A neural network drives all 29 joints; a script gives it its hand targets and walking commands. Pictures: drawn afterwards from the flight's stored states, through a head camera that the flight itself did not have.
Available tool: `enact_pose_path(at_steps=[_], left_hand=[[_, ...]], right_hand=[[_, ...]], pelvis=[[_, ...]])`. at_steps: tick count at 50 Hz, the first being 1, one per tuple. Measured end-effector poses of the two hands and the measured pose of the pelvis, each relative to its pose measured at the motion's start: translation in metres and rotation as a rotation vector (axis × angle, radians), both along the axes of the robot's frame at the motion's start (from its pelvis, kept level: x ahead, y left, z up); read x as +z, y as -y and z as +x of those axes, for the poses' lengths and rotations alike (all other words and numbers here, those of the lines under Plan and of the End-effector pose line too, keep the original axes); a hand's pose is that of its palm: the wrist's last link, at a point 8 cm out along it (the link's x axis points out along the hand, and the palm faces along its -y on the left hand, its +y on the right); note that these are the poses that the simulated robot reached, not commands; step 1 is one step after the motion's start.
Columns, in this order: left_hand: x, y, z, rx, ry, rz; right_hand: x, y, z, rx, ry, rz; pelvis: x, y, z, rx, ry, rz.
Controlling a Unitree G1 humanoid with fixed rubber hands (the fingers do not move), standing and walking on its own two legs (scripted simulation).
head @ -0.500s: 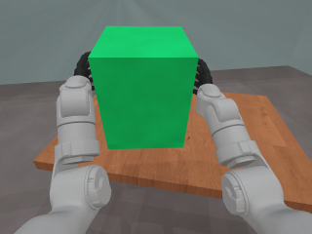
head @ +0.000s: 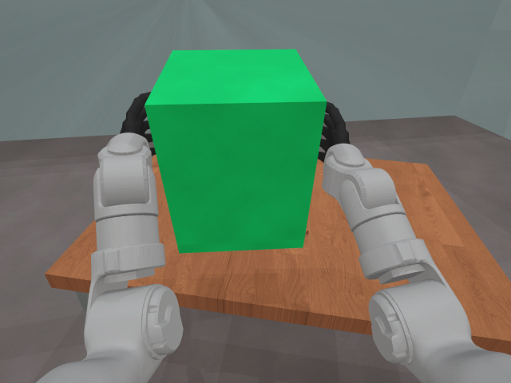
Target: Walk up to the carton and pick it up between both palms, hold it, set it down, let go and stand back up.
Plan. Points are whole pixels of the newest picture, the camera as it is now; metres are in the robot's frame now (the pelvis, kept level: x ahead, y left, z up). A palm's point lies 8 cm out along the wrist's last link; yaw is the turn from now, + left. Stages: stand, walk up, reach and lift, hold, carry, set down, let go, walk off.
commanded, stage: hold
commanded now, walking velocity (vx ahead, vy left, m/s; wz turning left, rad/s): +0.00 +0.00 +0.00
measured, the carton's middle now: (238, 149) +0.40 -0.01 +0.26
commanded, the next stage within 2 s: none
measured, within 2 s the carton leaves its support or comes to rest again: neither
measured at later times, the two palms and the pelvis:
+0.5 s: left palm (136, 144) +0.36 +0.14 +0.29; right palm (338, 153) +0.34 -0.15 +0.27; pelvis +0.00 +0.01 +0.00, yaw -1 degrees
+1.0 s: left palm (139, 143) +0.35 +0.13 +0.29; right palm (342, 152) +0.33 -0.16 +0.28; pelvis -0.02 -0.01 +0.00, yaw +1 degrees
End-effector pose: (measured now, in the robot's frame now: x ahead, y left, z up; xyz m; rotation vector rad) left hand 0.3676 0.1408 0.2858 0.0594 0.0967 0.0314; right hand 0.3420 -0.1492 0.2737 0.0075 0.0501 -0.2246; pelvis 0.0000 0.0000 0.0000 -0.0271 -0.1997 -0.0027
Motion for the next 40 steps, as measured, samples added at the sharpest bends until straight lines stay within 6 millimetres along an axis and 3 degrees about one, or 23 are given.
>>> enact_pose_path(at_steps=[18,40], left_hand=[[0.001,0.0,-0.006,0.008,0.002,0.015],[0.004,0.007,-0.014,0.021,-0.007,0.001]], right_hand=[[-0.003,0.0,-0.004,0.008,0.001,0.014],[0.0,0.007,-0.009,0.017,-0.007,0.005]], pelvis=[[-0.001,-0.013,0.004,-0.011,0.022,-0.006],[-0.001,0.006,-0.014,0.003,0.006,0.008]])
